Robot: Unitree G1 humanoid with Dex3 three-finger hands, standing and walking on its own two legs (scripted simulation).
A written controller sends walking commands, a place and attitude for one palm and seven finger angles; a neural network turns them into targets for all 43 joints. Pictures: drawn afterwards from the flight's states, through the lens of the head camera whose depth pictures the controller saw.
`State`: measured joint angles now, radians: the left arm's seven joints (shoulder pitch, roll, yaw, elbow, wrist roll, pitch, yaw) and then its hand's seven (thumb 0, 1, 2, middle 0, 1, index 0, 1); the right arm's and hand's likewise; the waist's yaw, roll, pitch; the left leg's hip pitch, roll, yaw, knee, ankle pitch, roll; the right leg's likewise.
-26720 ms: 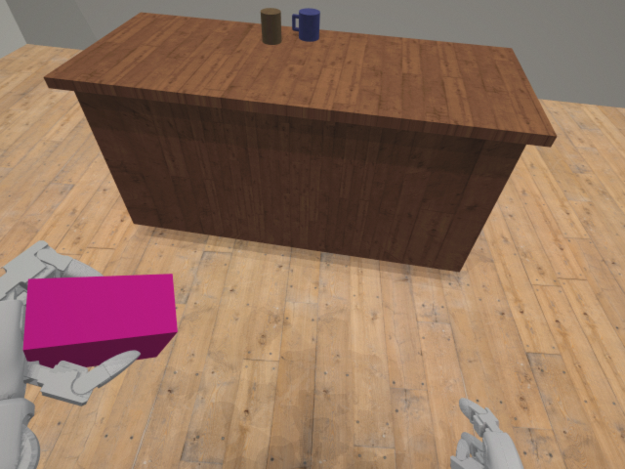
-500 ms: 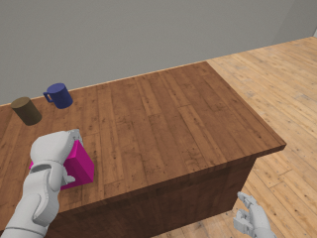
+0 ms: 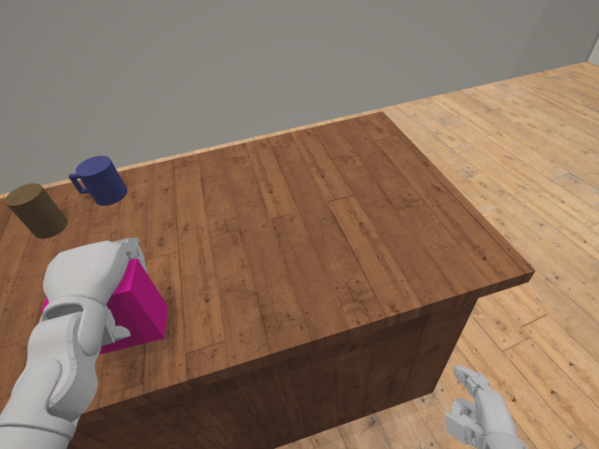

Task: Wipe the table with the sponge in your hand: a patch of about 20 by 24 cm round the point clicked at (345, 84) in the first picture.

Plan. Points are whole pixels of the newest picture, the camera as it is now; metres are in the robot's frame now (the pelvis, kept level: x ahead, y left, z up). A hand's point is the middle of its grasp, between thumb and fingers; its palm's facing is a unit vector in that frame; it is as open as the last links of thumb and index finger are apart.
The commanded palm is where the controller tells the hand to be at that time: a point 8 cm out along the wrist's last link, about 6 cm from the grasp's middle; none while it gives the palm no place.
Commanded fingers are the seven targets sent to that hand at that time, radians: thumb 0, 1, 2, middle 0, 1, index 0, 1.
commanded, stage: lower the sponge onto the table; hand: left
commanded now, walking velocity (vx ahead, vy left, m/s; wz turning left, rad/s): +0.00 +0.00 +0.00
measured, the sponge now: (118, 316) +0.25 +0.31 +0.05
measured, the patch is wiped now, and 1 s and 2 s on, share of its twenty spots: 0.00 0.00 0.05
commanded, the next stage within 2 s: wipe forward along the first lane in 1.38 s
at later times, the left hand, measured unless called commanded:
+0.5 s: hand (106, 303) +0.25 +0.31 +0.08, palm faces +0.00 -0.06 -1.00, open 10.0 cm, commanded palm +0.22 +0.30 +0.14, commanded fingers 0.00 0.10 1.30 -1.20 -1.60 -1.20 -1.60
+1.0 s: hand (111, 315) +0.24 +0.31 +0.06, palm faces +0.00 -0.06 -1.00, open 10.0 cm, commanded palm +0.22 +0.30 +0.12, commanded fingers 0.00 0.10 1.30 -1.20 -1.60 -1.20 -1.60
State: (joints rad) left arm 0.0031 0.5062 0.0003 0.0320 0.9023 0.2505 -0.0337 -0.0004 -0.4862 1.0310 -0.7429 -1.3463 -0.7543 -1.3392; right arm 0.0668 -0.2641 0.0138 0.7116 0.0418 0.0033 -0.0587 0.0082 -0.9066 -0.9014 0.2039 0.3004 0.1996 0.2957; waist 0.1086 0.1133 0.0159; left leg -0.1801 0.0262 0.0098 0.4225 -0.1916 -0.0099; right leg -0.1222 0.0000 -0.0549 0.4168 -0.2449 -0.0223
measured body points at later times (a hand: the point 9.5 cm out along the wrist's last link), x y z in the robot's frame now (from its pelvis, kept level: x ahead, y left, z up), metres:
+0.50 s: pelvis +0.00 +0.00 +0.00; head -0.01 -0.03 +0.45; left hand +0.24 +0.31 +0.13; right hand +0.22 -0.21 -0.10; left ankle +0.02 +0.13 -0.74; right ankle -0.01 -0.11 -0.74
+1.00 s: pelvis -0.01 +0.00 +0.00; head -0.02 -0.03 +0.45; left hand +0.24 +0.31 +0.11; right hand +0.21 -0.21 -0.10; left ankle +0.02 +0.13 -0.74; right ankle -0.01 -0.11 -0.74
